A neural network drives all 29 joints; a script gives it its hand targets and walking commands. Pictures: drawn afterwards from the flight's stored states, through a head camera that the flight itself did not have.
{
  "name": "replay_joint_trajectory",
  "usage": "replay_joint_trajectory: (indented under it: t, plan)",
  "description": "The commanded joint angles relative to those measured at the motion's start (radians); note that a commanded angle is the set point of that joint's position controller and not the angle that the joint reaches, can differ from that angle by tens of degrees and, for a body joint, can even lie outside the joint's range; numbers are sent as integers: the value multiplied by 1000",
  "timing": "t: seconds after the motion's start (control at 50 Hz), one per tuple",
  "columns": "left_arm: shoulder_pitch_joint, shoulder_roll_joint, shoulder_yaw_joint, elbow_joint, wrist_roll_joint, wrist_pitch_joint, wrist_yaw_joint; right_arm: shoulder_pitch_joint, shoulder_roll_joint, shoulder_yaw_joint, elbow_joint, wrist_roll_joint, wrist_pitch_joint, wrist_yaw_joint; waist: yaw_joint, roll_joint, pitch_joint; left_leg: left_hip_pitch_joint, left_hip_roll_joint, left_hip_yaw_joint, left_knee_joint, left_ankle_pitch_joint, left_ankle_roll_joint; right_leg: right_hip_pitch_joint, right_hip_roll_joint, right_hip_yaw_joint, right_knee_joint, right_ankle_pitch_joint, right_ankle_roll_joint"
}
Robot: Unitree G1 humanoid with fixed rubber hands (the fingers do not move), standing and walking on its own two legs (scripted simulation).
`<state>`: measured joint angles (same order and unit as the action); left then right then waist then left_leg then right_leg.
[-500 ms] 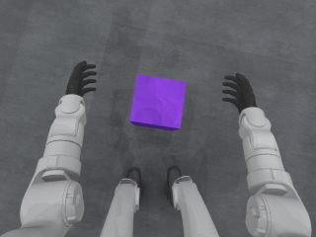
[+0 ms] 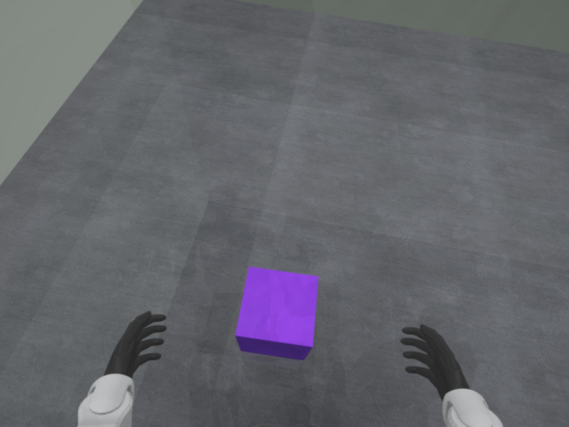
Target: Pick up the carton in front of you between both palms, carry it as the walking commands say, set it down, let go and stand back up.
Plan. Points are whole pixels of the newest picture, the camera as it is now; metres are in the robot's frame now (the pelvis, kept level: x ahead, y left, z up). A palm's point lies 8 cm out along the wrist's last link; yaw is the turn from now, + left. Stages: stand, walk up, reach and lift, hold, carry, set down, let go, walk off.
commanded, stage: let go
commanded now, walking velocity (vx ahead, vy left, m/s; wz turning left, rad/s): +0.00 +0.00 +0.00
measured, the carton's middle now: (277, 315) +0.43 -0.02 -0.64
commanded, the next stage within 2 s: stand in 0.60 s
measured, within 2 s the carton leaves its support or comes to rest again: neither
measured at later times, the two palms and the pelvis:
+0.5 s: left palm (93, 420) +0.16 +0.24 -0.06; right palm (456, 406) +0.16 -0.23 -0.05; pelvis +0.00 +0.01 +0.01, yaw +0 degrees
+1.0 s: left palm out of the picture +0.14 +0.29 -0.07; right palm (491, 410) +0.16 -0.28 -0.08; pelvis +0.02 +0.00 +0.01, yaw +0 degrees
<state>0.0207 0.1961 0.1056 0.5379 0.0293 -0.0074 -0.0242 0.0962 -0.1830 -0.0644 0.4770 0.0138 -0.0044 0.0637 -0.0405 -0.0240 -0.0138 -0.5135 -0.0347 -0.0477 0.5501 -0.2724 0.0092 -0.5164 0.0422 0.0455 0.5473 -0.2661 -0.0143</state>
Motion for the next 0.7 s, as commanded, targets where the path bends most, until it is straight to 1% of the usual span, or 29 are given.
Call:
replay_joint_trajectory:
  t: [0.0,0.1,0.18,0.24,0.34,0.46,0.48,0.5,0.58,0.6,0.62,0.64,0.66,0.68]
  plan:
    - [49,88,0,-124,-11,-15,-4,44,-102,-12,-121,7,-12,1,19,37,-245,286,0,10,-97,274,-22,290,-9,-12,-89,320,39]
    - [137,89,-27,-161,-21,21,-18,84,-115,2,-131,3,23,10,34,60,-87,367,8,11,-164,240,-26,339,-6,-20,-150,234,28]
    - [152,93,-37,-185,-24,63,-32,81,-125,-4,-133,-12,64,14,37,52,10,385,14,16,-190,178,-25,364,-4,-30,-170,160,24]
    - [155,95,-41,-199,-25,95,-41,81,-128,-12,-136,-27,97,15,34,31,54,398,17,19,-195,149,-23,379,-3,-34,-172,130,22]
    - [147,99,-42,-210,-23,130,-48,84,-128,-19,-139,-42,133,13,28,10,86,420,16,22,-188,145,-19,397,-3,-34,-167,132,21]
    - [154,101,-36,-214,-11,144,-46,76,-123,-16,-155,-40,145,13,39,29,79,434,11,22,-176,185,-19,426,-5,-28,-161,168,19]
    - [206,113,-22,-153,-32,112,-27,25,-158,-25,-223,-51,197,-14,39,3,24,482,14,15,-140,258,-15,418,19,-33,-129,151,33]
    - [198,108,-30,-176,-26,106,-18,56,-148,-15,-201,-50,211,-24,49,25,36,475,10,14,-135,271,-19,406,17,-34,-127,148,28]
    - [165,112,-45,-193,-31,106,-12,50,-129,6,-203,-37,231,-39,41,33,50,464,6,17,-138,246,-14,376,14,-26,-122,155,29]
    - [167,233,-7,-51,13,78,28,28,-234,-26,-51,-45,144,-78,59,84,71,284,54,-3,-99,72,-35,281,-63,19,-133,109,39]
    - [186,261,-4,-42,21,60,40,54,-225,-27,-36,-48,103,-88,45,50,67,304,54,-16,-101,14,-28,273,-84,48,-148,57,30]
    - [167,250,-8,-32,23,48,40,54,-221,-22,-14,-56,80,-86,35,35,63,306,61,-28,-108,-41,-24,237,-89,67,-164,-25,26]
    - [156,242,-13,-21,25,38,38,55,-227,-23,9,-61,61,-83,33,35,61,309,64,-39,-114,-67,-16,221,-88,73,-173,-73,23]
    - [147,232,-16,-12,23,31,39,52,-229,-21,30,-59,47,-81,33,39,52,310,69,-49,-115,-63,-10,221,-85,74,-169,-75,19]
